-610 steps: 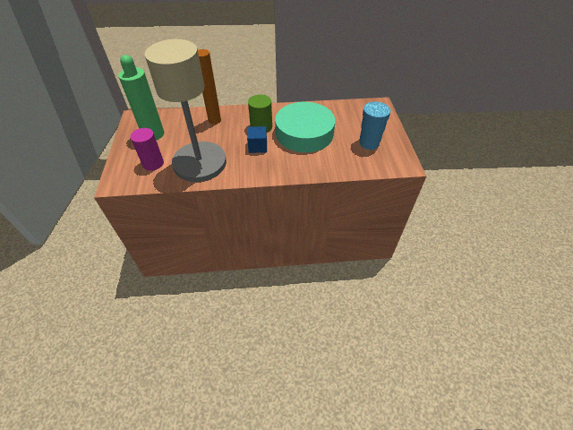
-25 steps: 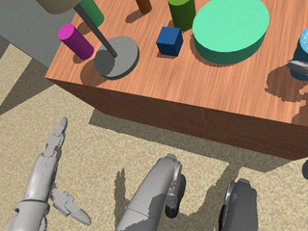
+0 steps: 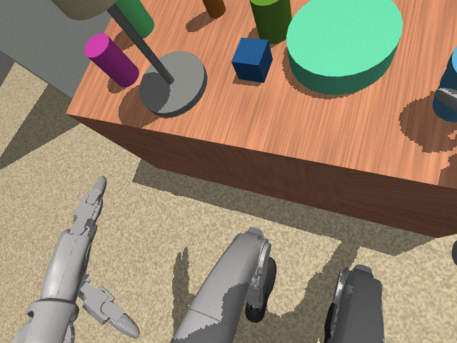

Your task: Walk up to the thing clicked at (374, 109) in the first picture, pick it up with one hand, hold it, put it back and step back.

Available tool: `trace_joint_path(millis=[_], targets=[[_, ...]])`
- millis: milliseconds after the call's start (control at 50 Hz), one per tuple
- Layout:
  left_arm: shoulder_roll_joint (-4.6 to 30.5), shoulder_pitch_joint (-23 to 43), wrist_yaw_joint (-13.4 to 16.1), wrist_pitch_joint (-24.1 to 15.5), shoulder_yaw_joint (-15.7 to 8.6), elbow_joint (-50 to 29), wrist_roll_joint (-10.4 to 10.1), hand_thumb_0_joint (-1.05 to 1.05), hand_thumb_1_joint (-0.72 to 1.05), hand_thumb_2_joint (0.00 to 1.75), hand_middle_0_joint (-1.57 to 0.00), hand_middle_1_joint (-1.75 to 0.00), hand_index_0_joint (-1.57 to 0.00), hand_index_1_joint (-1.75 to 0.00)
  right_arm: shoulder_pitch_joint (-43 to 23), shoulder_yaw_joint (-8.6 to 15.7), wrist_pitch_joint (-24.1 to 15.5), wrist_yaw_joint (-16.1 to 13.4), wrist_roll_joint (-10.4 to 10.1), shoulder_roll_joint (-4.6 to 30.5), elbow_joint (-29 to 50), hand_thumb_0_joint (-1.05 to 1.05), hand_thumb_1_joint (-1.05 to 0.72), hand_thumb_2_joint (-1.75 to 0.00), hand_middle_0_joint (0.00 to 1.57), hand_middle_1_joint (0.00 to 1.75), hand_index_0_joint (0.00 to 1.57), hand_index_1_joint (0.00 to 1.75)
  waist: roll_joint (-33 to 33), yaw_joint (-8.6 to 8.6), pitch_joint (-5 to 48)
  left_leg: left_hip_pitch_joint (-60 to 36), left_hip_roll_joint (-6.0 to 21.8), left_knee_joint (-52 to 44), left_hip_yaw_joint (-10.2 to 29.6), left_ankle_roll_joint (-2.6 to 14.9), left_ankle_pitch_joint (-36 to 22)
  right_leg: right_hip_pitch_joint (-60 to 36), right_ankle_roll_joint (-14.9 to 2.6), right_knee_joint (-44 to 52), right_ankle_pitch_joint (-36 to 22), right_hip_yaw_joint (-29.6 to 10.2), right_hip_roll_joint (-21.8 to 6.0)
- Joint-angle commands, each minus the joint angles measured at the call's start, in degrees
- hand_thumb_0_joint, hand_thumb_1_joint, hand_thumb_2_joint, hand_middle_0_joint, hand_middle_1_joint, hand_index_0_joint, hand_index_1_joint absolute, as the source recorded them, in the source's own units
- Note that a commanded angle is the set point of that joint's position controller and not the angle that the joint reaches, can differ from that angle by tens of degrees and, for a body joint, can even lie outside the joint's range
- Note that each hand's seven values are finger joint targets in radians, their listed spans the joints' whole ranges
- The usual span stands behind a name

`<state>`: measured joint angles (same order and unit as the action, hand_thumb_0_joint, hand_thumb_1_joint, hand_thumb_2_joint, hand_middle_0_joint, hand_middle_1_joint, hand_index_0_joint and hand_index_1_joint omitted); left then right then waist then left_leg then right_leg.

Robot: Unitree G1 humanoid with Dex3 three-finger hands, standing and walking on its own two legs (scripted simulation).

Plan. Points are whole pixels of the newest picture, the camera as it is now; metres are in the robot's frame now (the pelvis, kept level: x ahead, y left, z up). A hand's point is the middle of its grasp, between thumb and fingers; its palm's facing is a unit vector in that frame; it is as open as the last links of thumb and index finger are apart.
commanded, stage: settle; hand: right
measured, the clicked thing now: out of the picture +0.56 -0.20 -0.04
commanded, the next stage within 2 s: lift in 0.60 s
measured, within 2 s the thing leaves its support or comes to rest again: leaves its support in 0.12 s
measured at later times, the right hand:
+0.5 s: hand out of the picture +0.55 -0.21 +0.03, palm faces +0.18 +0.98 -0.01, open 10.9 cm
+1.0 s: hand out of the picture +0.54 -0.21 +0.07, palm faces +0.17 +0.98 +0.00, open 11.0 cm
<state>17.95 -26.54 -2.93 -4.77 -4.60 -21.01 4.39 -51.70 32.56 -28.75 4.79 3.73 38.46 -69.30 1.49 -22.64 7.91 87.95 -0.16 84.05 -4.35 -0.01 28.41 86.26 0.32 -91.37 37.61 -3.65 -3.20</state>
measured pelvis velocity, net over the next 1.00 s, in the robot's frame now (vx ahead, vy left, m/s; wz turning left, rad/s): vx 0.02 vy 0.00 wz -0.01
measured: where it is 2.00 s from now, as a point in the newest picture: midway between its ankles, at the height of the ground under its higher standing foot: (293, 323)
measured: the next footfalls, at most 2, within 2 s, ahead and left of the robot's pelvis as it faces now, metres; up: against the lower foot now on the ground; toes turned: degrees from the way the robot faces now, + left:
none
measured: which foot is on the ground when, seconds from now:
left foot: down 0.00-1.00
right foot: down 0.00-1.00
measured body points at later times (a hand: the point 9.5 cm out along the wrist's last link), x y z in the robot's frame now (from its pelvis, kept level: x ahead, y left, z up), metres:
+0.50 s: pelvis +0.01 +0.00 +0.04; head +0.19 -0.06 +0.44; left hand +0.17 +0.26 +0.10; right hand +0.54 -0.26 +0.04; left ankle +0.09 +0.13 -0.55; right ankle +0.03 -0.12 -0.55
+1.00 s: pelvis +0.02 +0.00 +0.06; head +0.18 -0.06 +0.48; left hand +0.19 +0.26 +0.10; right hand +0.53 -0.26 +0.07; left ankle +0.09 +0.13 -0.55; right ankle +0.03 -0.12 -0.55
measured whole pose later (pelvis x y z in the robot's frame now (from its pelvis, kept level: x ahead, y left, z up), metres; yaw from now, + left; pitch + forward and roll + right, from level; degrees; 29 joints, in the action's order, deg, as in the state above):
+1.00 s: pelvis +0.02 +0.00 +0.06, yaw -1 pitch +27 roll +4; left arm 15.1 -22.9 -1.9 -2.3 -2.5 -8.4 4.4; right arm -47.0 29.1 -27.8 3.5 1.3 31.6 -69.3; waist 0.3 -18.6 9.0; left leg 71.9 -0.7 70.5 -3.7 -0.2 26.0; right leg 70.3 0.3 -77.4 34.7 -2.7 -3.5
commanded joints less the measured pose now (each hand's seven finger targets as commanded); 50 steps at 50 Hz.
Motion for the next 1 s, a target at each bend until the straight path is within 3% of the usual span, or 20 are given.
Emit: trace_joint_path(millis=[0, 60, 140, 200, 240, 260, 320, 360, 460, 520, 580, 640, 700, 740, 780, 820, 860, 880, 900, 980], targets=[[11.15, -4.04, 1.74, -2.6, -9.91, -10.51, -0.51, 0.0, -0.59, 0.07, -0.06, -0.05, -0.04, -0.06, -23.52, 0.86, -3.21, -0.21, -0.62, 13.66, 16.01, 0.0, -0.14, -1.26, 1.18, 1.36, 1.23, 1.36, -23.95, 1.28, 39.56, -26.0, -1.9, -9.06, 1.05, 1.72, -16.4, -29.33, -0.17, 13.97, -24.15, -0.87, 1.14], [8.43, -6.14, 1.63, -2.26, -8.03, -4.4, -0.55, 0.0, -0.58, 0.07, -0.05, -0.05, -0.04, -0.06, -24.47, -1.44, -2.87, 0.11, -1.48, 10.4, 16.66, 0.0, -0.13, -1.23, 1.19, 1.34, 1.23, 1.34, -25.6, 1.65, 36.31, -23.64, -2.18, -9.9, 0.78, 1.91, -16.11, -31.54, 0.09, 14.47, -27.24, -1.12, 0.85], [9.73, -0.78, 2.1, -2.38, -8.31, -5.16, -0.28, 0.0, -0.58, 0.07, -0.05, -0.04, -0.04, -0.06, -27.13, 0.0, -3.51, -1.46, -1.83, 13.48, 18.61, 0.0, -0.06, -1.2, 1.16, 1.32, 1.2, 1.32, -25.41, 2.48, 38.72, -25.93, -2.17, -10.8, 1.12, 1.85, -16.85, -33.8, 0.16, 15.33, -28.32, -1.13, 0.64], [7.04, -1.93, 2.02, -1.95, -5.89, 1.46, -0.01, 0.0, -0.58, 0.07, -0.05, -0.04, -0.04, -0.06, -23.59, -2.99, -3.88, -1.43, -1.98, 7.88, 9.86, 0.0, -0.11, -1.22, 1.19, 1.34, 1.24, 1.34, -21.99, 1.55, 29.58, -24.7, -2.36, -12.36, 1.24, 1.88, -14.85, -28.14, -0.24, 16.51, -23.9, -0.79, 0.97], [9.76, 1.77, 2.56, -2.38, -7.7, -3.98, -0.05, 0.0, -0.58, 0.07, -0.05, -0.04, -0.04, -0.06, -25.46, -0.41, -4.73, -1.86, -1.19, 13.5, 14.18, 0.0, -0.11, -1.22, 1.19, 1.34, 1.24, 1.34, -21.47, 1.8, 36.39, -28.23, -2.17, -12.52, 1.35, 1.69, -17.07, -31.36, -0.36, 16.64, -25.46, -1.04, 0.82], [9.9, 1.83, 2.5, -2.09, -6.9, -5.71, 0.31, 0.0, -0.58, 0.07, -0.05, -0.04, -0.04, -0.06, -25.3, 0.0, -4.72, -2.13, -0.82, 13.99, 13.45, 0.0, -0.09, -1.25, 1.18, 1.36, 1.23, 1.36, -21.06, 2.09, 38.43, -30.23, -2.33, -12.71, 1.41, 1.63, -18.57, -32.47, -0.42, 16.75, -27.34, -0.93, 0.86], [7.49, -1.11, 2.11, -1.32, -5.62, -0.3, 0.32, 0.0, -0.58, 0.07, -0.05, -0.05, -0.04, -0.06, -23.5, -2.48, -4.48, -1.48, -1.47, 8.51, 8.15, 0.0, -0.1, -1.28, 1.18, 1.38, 1.23, 1.38, -20.72, 1.08, 31.45, -28.88, -2.43, -13.78, 1.29, 1.73, -17.41, -29.43, -0.56, 17.86, -25.26, -0.79, 1.09], [9.85, 1.44, 2.51, -1.69, -8.09, -3.74, 0.04, 0.0, -0.59, 0.07, -0.05, -0.04, -0.04, -0.06, -25.53, -0.33, -4.59, -1.6, -1.3, 12.72, 11.85, 0.0, -0.14, -1.3, 1.18, 1.39, 1.23, 1.39, -19.75, 1.35, 36.81, -32.96, -1.98, -14.78, 2.29, 1.3, -18.46, -29.9, -0.93, 17.76, -23.79, -0.48, 1.14], [5.97, 0.43, 2.01, -1.77, -3.86, -1.12, -0.25, 0.0, -0.58, 0.07, -0.05, -0.05, -0.04, -0.06, -24.21, -1.87, -4.1, -0.84, -2.15, 8.86, 8.64, 0.0, -0.15, -1.29, 1.17, 1.37, 1.22, 1.37, -18.09, 2.03, 31.91, -31.82, -2.07, -15.73, 2.15, 1.27, -15.97, -27.66, -0.86, 19.29, -20.99, -0.37, 1.18], [7.89, 0.5, 2.4, -1.82, -5.74, -1.81, -0.06, 0.0, -0.57, 0.06, -0.05, -0.05, -0.04, -0.06, -25.34, -0.48, -4.41, -1.09, -1.75, 12.3, 11.04, 0.0, -0.13, -1.28, 1.15, 1.36, 1.2, 1.36, -18.86, 2.39, 34.88, -32.73, -2.13, -15.73, 1.98, 1.25, -17.17, -30.56, -0.73, 19.7, -22.65, -0.42, 1.11], [6.95, -0.03, 2.29, -1.74, -5.07, 1.51, 0.14, 0.0, -0.58, 0.07, -0.05, -0.05, -0.04, -0.06, -25.44, -2.33, -4.55, -0.88, -2.0, 9.41, 9.84, 0.0, -0.15, -1.27, 1.14, 1.35, 1.19, 1.35, -21.03, 2.13, 32.51, -29.72, -2.41, -15.6, 1.14, 1.62, -17.17, -33.14, -0.32, 20.21, -25.69, -0.82, 0.99], [8.64, 1.45, 2.54, -1.61, -6.36, 0.16, 0.25, 0.0, -0.58, 0.07, -0.05, -0.04, -0.03, -0.06, -26.06, -0.59, -4.83, -1.47, -1.97, 12.31, 12.65, 0.0, -0.14, -1.27, 1.15, 1.36, 1.2, 1.36, -22.0, 3.05, 35.88, -30.91, -2.41, -15.78, 0.99, 1.69, -18.05, -36.65, 0.02, 20.83, -28.4, -0.99, 0.73], [6.73, 0.38, 2.31, -1.37, -4.99, 2.81, 0.22, 0.0, -0.57, 0.07, -0.05, -0.05, -0.04, -0.06, -26.2, -2.66, -4.59, -1.39, -2.35, 8.68, 11.41, 0.0, -0.06, -1.25, 1.18, 1.36, 1.23, 1.36, -21.95, 2.87, 35.55, -31.54, -2.5, -16.61, 1.28, 1.58, -19.17, -36.75, -0.34, 20.42, -29.66, -0.69, 0.86], [8.23, 2.44, 2.53, -1.49, -6.17, 0.92, 0.05, 0.0, -0.56, 0.07, -0.04, -0.04, -0.04, -0.05, -25.28, -2.05, -4.77, -1.5, -2.39, 9.48, 12.84, 0.0, -0.04, -1.27, 1.21, 1.39, 1.26, 1.39, -20.68, 2.53, 37.27, -34.31, -2.28, -16.96, 1.43, 1.49, -20.39, -36.31, -0.35, 21.03, -28.71, -0.63, 0.94], [8.25, 3.74, 2.48, -1.33, -5.37, -1.48, 0.19, 0.0, -0.56, 0.07, -0.04, -0.05, -0.04, -0.05, -25.73, -1.8, -4.81, -1.62, -2.0, 10.72, 15.38, 0.0, -0.03, -1.27, 1.21, 1.39, 1.26, 1.39, -21.75, 4.0, 41.93, -37.04, -2.34, -16.83, 1.36, 1.48, -22.5, -39.18, -0.16, 21.22, -32.25, -0.48, 1.01], [7.18, 0.33, 2.34, -0.61, -5.08, 2.2, 0.06, 0.0, -0.56, 0.07, -0.04, -0.04, -0.03, -0.05, -21.4, -2.69, -4.28, -1.45, -2.4, 7.11, 11.17, 0.0, -0.05, -1.27, 1.22, 1.39, 1.27, 1.39, -20.6, 3.52, 36.76, -36.18, -2.56, -17.47, 0.99, 1.54, -22.87, -38.05, -0.08, 21.82, -33.52, -0.57, 1.04], [7.14, -0.15, 2.22, -0.33, -5.08, 3.3, -0.08, 0.0, -0.56, 0.06, -0.04, -0.04, -0.04, -0.05, -21.38, -2.8, -4.15, -1.37, -2.72, 6.79, 11.99, 0.0, -0.08, -1.27, 1.23, 1.39, 1.27, 1.39, -21.08, 4.13, 34.77, -34.65, -2.65, -17.99, 0.72, 1.66, -21.8, -39.03, 0.24, 23.17, -33.79, -0.78, 1.01], [7.0, 1.08, 2.23, -0.45, -5.35, 2.75, -0.23, 0.0, -0.56, 0.06, -0.04, -0.04, -0.04, -0.05, -21.54, -2.29, -4.19, -1.47, -2.6, 8.04, 14.16, 0.0, -0.07, -1.28, 1.24, 1.41, 1.29, 1.41, -22.37, 5.29, 35.68, -34.63, -2.54, -18.34, 1.03, 1.63, -21.85, -40.91, 0.14, 23.2, -34.76, -0.48, 0.86], [7.39, 0.75, 2.26, -0.4, -5.89, 2.84, -0.18, 0.0, -0.55, 0.06, -0.04, -0.04, -0.04, -0.05, -21.66, -2.11, -4.04, -1.45, -2.83, 8.12, 14.95, 0.0, -0.09, -1.29, 1.24, 1.41, 1.29, 1.41, -22.05, 4.99, 36.9, -34.89, -2.56, -18.58, 1.0, 1.54, -22.15, -42.4, 0.2, 23.06, -35.49, -0.45, 0.78], [5.97, 1.05, 1.99, -0.51, -5.26, 4.32, -0.38, 0.0, -0.56, 0.07, -0.04, -0.04, -0.03, -0.05, -18.07, -3.25, -3.65, -1.15, -3.9, 3.93, 14.19, 0.0, -0.07, -1.29, 1.25, 1.42, 1.3, 1.42, -18.76, 6.06, 33.41, -37.97, -2.32, -19.69, 1.48, 1.51, -22.55, -38.76, -0.22, 24.59, -32.24, 0.21, 1.33]])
